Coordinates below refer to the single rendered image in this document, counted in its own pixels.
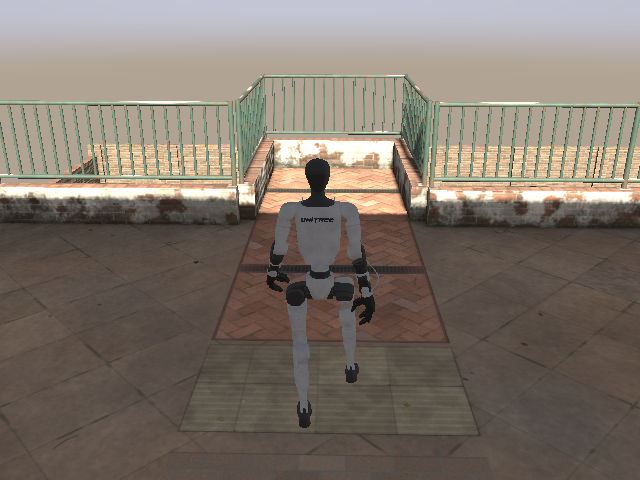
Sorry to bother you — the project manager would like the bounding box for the left robot hand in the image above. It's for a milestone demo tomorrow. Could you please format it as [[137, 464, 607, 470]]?
[[266, 272, 290, 292]]

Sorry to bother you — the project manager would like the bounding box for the right robot hand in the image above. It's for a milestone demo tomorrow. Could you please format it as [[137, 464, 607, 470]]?
[[351, 295, 375, 325]]

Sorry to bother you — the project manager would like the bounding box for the robot shin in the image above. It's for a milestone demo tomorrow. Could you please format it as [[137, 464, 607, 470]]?
[[342, 310, 356, 370], [292, 345, 309, 413]]

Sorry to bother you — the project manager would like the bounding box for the robot left upper arm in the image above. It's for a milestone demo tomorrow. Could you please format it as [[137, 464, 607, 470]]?
[[273, 202, 298, 255]]

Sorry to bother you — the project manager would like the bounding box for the left robot forearm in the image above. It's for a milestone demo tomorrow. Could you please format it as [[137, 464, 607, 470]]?
[[267, 240, 284, 277]]

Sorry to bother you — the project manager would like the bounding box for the robot right shin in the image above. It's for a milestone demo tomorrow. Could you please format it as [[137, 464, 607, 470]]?
[[342, 310, 356, 370]]

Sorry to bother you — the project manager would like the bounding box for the right robot forearm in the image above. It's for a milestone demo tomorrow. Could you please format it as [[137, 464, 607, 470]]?
[[352, 244, 373, 298]]

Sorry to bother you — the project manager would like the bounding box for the robot left shin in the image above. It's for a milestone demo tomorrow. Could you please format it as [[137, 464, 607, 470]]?
[[292, 345, 309, 413]]

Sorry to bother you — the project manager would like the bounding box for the robot right upper arm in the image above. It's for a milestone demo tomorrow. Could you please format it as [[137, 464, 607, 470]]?
[[339, 201, 362, 259]]

